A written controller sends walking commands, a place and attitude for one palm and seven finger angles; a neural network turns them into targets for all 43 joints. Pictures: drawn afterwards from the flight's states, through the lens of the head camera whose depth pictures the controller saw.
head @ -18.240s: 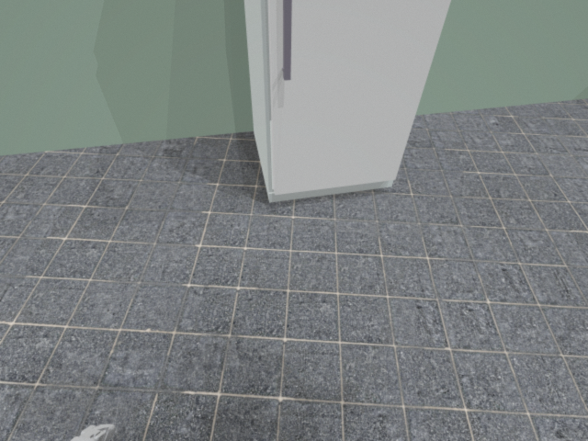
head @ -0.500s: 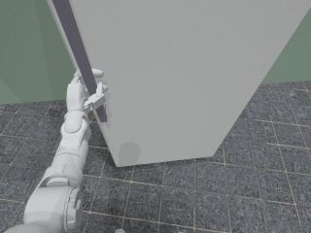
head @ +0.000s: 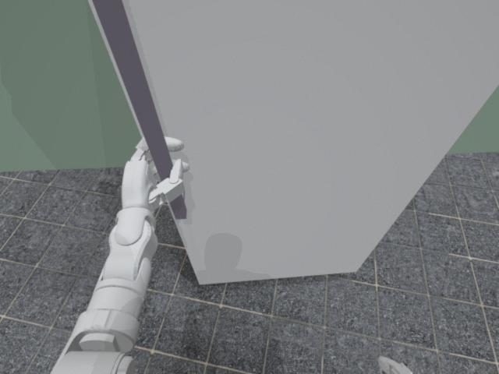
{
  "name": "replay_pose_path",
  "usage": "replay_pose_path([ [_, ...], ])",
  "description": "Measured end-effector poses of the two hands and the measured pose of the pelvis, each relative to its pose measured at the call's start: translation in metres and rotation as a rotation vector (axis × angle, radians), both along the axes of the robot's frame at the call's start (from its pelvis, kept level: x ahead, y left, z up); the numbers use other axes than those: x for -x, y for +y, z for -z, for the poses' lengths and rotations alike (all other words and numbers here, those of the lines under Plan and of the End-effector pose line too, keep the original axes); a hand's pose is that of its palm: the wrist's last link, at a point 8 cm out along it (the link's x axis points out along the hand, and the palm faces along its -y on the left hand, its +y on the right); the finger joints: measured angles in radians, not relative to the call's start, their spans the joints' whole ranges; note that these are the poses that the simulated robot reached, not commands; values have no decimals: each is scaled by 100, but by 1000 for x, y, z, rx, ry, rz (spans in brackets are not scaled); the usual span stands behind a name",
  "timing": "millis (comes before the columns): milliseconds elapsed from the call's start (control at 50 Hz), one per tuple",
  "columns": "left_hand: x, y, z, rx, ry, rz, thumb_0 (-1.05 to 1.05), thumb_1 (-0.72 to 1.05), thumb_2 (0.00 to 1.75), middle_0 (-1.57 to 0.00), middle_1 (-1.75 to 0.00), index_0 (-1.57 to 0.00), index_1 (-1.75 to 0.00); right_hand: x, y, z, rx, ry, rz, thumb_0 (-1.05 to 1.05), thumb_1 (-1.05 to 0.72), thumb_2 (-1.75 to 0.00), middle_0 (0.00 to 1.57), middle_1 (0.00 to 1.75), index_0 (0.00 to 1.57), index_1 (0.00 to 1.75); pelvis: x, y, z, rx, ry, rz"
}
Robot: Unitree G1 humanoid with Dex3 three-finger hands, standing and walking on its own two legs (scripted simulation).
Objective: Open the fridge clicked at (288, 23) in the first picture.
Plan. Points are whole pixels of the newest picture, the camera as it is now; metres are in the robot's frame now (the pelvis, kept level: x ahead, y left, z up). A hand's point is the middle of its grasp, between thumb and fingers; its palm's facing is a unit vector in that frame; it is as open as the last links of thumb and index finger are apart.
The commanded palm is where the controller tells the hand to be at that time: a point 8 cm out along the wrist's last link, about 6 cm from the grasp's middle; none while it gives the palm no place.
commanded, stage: pull the door a little, standing still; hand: left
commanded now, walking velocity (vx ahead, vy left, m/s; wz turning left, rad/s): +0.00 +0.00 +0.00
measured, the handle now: (151, 113) +0.45 +0.14 +0.18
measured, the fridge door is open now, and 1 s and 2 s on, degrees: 2 30 63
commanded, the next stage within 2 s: walk backward, drawing the door open in 0.10 s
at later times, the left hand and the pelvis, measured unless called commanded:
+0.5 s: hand (191, 264) +0.26 +0.08 +0.09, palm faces -0.08 -0.99 -0.15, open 5.8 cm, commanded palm +0.23 +0.13 +0.08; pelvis +0.00 -0.01 +0.03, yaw +1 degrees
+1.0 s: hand (248, 360) +0.15 +0.01 +0.08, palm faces +0.06 -0.98 -0.17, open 5.8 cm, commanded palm +0.11 +0.05 +0.08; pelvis -0.11 -0.11 +0.02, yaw +10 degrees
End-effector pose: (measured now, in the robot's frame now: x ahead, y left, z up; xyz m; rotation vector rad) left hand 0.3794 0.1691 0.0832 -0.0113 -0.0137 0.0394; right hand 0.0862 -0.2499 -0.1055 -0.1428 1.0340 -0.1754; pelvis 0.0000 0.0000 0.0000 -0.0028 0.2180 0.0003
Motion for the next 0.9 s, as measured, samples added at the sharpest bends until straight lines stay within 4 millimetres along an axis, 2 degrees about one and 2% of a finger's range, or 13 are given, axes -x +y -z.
replay_pose_path([
  [120,25,-3,0,-1,-4,25,2,74,76,-36,-140,-37,-140,-16,5,-6,-26,-47,-8,1,-91,-89,20,29,20,30,-8,-1,-4,-5,-18,12],
  [220,64,-10,-1,7,-3,55,2,72,74,-36,-140,-37,-140,-36,11,-14,-41,-104,-26,1,-91,-89,20,29,20,30,-15,0,-7,-6,-45,14],
  [280,83,-14,-4,-65,-3,88,1,69,74,-37,-140,-37,-139,-51,14,-17,-8,-113,-31,1,-91,-89,20,29,20,30,-17,0,-9,-14,-86,5],
  [420,117,-25,-11,-150,96,140,-1,65,76,-39,-138,-40,-139,-79,24,-41,16,-194,-47,1,-91,-89,20,29,20,30,-6,3,-26,-12,-163,-4],
  [520,139,-37,-12,-162,116,104,-1,65,77,-39,-136,-41,-139,-84,29,-47,-15,-266,-97,1,-91,-89,20,29,20,30,8,-9,-25,-35,-182,-20],
  [600,158,-47,-13,-162,134,75,-1,65,76,-38,-135,-40,-140,-70,24,-45,-45,-267,-112,1,-91,-89,20,29,20,30,25,-21,-27,-28,-193,-36],
  [680,179,-58,-13,-161,130,69,-1,66,74,-37,-135,-41,-140,-45,9,-41,-39,-250,-98,1,-91,-89,20,29,21,30,44,-34,-25,-27,-205,-54],
  [900,233,-94,-12,-175,116,12,-2,65,73,-38,-136,-42,-140,39,-60,-14,-8,-154,-40,1,-91,-89,20,29,20,30,95,-85,-19,-47,-227,-92],
])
